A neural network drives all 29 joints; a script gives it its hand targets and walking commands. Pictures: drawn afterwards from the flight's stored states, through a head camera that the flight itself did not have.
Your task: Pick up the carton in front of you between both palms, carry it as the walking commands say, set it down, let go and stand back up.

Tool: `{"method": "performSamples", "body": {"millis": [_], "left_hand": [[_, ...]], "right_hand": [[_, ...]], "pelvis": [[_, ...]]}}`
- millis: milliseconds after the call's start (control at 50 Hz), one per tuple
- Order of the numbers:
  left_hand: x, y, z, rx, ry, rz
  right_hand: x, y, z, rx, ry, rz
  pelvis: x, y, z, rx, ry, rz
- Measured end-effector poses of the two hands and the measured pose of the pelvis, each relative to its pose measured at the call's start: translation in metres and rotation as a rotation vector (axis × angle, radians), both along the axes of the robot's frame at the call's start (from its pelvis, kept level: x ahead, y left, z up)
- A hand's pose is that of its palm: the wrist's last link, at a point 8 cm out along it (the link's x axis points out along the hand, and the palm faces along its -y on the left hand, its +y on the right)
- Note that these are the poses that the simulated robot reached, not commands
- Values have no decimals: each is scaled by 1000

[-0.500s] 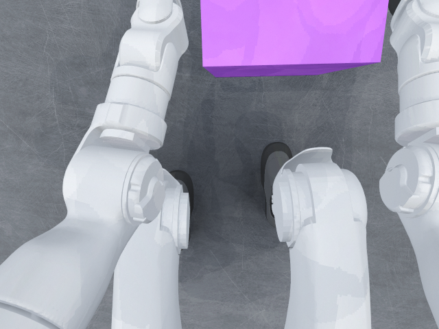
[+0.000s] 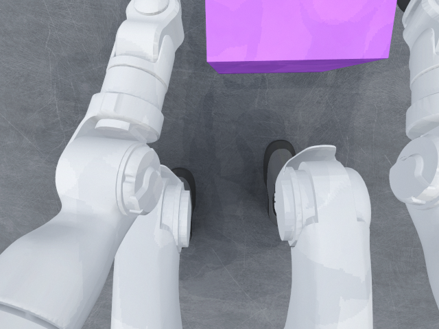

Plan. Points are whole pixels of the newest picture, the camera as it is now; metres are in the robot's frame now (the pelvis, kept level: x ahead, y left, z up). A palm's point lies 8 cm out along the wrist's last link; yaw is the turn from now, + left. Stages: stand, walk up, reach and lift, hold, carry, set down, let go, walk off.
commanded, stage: set down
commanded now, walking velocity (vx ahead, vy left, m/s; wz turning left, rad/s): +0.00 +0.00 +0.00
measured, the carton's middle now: out of the picture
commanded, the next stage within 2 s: let go in 1.36 s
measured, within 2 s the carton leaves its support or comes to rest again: neither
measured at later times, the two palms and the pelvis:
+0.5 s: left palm out of the picture +0.57 +0.01 -0.13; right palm out of the picture +0.50 -0.36 -0.13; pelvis +0.01 -0.01 +0.01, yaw -2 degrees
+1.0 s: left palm out of the picture +0.57 +0.01 +0.03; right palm out of the picture +0.50 -0.37 +0.03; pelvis +0.02 -0.02 +0.13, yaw -2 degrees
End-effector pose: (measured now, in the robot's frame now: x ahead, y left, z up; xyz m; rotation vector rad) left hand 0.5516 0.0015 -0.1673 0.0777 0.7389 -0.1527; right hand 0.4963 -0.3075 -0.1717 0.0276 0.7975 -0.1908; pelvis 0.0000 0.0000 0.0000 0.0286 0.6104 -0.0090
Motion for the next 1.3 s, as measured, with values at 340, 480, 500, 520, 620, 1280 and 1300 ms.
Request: {"method": "performSamples", "body": {"millis": [340, 480, 500, 520, 620, 1280, 1300], "left_hand": [[8, 24, -16, 53, -31, 30], [15, 8, 28, 50, -110, 33], [16, 6, 37, 53, -118, 35], [16, 4, 46, 57, -123, 38], [18, 0, 90, 79, -106, 54], [19, 12, 284, 80, -125, 78], [18, 12, 290, 80, -126, 77]], "right_hand": [[-4, -47, -12, -66, -56, -140], [7, -48, 30, -48, -141, -129], [7, -49, 38, -48, -151, -128], [6, -49, 47, -49, -157, -129], [0, -54, 89, -54, -146, -129], [3, -67, 288, -70, -155, -104], [3, -67, 294, -70, -156, -104]], "pelvis": [[3, -11, -1, 17, -47, -23], [5, -11, 10, 31, -26, -49], [6, -10, 14, 33, -21, -53], [6, -10, 18, 36, -16, -56], [7, -9, 45, 51, 30, -69], [39, -22, 212, 56, 156, -105], [40, -23, 218, 55, 154, -105]]}}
